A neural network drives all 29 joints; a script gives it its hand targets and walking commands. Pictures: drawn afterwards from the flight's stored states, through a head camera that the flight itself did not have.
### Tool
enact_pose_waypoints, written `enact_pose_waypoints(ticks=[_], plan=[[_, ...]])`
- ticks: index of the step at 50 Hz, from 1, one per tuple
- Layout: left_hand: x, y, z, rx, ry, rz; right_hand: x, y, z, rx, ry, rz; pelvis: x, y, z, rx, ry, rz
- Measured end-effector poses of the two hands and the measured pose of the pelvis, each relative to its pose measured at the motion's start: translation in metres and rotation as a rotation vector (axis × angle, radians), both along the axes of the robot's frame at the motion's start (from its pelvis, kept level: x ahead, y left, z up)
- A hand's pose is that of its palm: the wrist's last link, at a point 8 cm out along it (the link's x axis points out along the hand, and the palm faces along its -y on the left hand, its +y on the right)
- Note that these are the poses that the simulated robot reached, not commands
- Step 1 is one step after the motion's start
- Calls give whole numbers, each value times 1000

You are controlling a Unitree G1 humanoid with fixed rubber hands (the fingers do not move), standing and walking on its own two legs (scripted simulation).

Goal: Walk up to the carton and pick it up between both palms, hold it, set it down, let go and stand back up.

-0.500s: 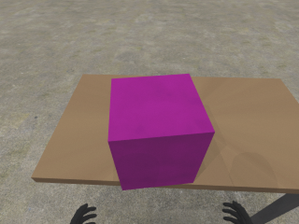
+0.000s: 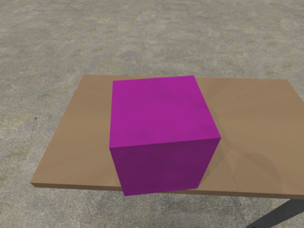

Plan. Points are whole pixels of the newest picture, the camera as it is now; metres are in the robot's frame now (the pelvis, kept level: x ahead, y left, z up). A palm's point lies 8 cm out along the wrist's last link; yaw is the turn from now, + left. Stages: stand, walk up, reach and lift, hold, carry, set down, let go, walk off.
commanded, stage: stand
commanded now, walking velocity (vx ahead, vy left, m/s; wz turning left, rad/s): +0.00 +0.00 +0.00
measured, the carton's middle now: (157, 138) +0.36 +0.03 +0.06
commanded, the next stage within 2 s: none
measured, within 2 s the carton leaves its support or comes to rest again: neither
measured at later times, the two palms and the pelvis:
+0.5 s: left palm out of the picture +0.05 +0.29 -0.11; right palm out of the picture +0.11 -0.26 -0.11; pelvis +0.00 +0.00 +0.00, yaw +0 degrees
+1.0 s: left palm out of the picture +0.04 +0.30 -0.11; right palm out of the picture +0.10 -0.26 -0.12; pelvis -0.01 +0.00 +0.00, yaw +0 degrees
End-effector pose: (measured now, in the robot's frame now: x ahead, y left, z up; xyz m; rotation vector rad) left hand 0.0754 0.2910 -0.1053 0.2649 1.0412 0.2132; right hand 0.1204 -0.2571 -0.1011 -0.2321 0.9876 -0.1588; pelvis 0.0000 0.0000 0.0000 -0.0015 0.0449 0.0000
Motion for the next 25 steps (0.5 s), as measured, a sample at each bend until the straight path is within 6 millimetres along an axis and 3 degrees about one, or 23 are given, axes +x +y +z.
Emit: enact_pose_waypoints(ticks=[25], plan=[[-21,4,-6,7,76,26,-7,0,-10,11,53,-15,0,0,0,0,0,0]])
